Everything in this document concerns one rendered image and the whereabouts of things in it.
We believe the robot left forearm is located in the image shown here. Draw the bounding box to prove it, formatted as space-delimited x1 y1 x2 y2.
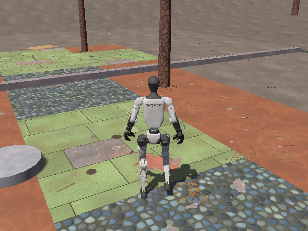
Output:
125 116 134 133

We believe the humanoid robot torso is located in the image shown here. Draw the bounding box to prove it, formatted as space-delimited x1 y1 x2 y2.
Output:
142 96 165 144

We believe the right robot upper arm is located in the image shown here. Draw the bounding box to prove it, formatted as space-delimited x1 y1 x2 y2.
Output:
164 97 177 124

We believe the left robot upper arm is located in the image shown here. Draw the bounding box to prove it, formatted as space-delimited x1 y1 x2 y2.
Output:
130 97 144 124

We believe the robot right forearm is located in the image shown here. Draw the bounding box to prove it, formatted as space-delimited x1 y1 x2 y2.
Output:
173 117 183 136

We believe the robot left shin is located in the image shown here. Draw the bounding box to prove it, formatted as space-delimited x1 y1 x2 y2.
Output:
139 161 147 192

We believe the right robot hand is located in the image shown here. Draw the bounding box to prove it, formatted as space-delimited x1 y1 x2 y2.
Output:
173 134 184 144

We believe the left robot hand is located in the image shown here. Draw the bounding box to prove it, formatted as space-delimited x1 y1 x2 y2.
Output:
124 132 135 141

